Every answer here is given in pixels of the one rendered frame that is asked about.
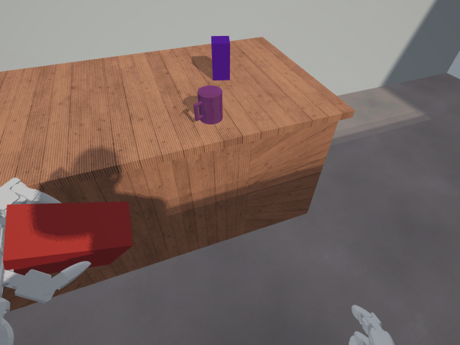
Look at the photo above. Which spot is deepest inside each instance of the left robot hand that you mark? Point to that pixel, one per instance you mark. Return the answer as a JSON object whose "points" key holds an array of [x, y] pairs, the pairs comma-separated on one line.
{"points": [[35, 285]]}

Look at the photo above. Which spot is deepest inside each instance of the sponge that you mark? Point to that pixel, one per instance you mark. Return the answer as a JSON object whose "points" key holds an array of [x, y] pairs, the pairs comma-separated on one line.
{"points": [[50, 237]]}

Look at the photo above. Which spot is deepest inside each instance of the table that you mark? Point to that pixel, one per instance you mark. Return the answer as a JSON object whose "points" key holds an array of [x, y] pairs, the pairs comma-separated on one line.
{"points": [[123, 128]]}

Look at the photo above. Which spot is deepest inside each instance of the robot left forearm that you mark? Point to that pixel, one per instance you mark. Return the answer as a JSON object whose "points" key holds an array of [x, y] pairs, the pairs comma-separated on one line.
{"points": [[6, 331]]}

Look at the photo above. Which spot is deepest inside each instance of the right robot hand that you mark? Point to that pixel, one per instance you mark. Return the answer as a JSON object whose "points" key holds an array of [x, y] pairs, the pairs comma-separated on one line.
{"points": [[372, 327]]}

